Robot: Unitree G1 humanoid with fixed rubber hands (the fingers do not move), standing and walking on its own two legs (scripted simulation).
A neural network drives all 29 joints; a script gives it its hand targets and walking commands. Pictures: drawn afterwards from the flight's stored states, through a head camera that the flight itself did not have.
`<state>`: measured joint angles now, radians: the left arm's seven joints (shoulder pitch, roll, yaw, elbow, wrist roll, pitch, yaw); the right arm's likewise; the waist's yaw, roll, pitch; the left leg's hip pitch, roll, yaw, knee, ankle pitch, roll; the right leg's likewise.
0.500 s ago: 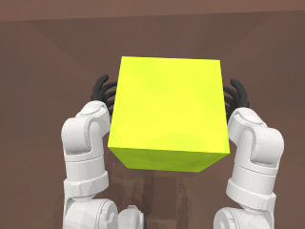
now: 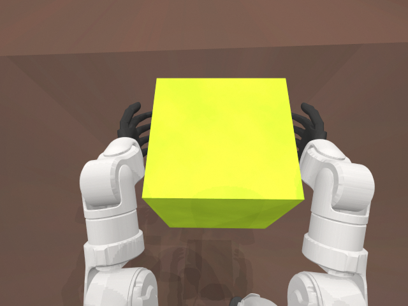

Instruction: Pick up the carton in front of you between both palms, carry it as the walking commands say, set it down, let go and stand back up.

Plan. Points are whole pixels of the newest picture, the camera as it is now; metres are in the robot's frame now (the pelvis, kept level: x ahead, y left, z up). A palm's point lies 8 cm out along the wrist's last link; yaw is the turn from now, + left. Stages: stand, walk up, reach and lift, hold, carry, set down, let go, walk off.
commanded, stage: carry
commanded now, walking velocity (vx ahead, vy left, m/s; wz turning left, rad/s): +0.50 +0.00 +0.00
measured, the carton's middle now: (218, 164) +0.35 +0.00 +0.09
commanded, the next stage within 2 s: none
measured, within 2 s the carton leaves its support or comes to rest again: neither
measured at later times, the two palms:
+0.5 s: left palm (158, 46) +0.66 +0.15 +0.16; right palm (282, 50) +0.64 -0.15 +0.17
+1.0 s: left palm out of the picture +0.94 +0.14 +0.18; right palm out of the picture +0.96 -0.16 +0.18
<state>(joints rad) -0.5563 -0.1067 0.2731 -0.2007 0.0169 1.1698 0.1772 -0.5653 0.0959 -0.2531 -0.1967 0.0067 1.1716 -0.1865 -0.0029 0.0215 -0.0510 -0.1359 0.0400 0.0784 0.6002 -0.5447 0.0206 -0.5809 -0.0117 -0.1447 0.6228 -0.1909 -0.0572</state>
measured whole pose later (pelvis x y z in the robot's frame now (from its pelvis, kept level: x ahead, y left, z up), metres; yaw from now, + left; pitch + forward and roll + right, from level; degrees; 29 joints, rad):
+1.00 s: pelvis +0.61 -0.03 +0.06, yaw +0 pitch +4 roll +0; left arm -0.54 -0.11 0.26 -0.12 0.00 1.16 0.19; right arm -0.54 0.13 -0.30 -0.16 -0.02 1.19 -0.18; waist 0.07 0.02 -0.02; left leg -0.63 0.01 0.02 1.31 -0.40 0.05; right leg -0.41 0.00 -0.13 0.58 -0.33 -0.06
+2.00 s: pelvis +1.22 -0.03 +0.11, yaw +0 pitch +5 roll +0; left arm -0.57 -0.10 0.26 -0.16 -0.02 1.14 0.19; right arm -0.54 0.11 -0.28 -0.23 -0.02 1.17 -0.18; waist 0.05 0.02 -0.04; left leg -0.74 0.07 0.05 0.92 -0.27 0.03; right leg -0.22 0.01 -0.12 0.45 -0.39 -0.04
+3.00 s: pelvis +1.85 -0.03 +0.13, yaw -1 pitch +4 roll +1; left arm -0.54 -0.11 0.26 -0.20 0.00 1.19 0.19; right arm -0.53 0.11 -0.26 -0.23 -0.01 1.20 -0.18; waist 0.01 -0.02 -0.08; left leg -0.58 0.01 0.15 0.61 -0.18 0.07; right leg -0.10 -0.04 -0.10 0.53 -0.53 0.00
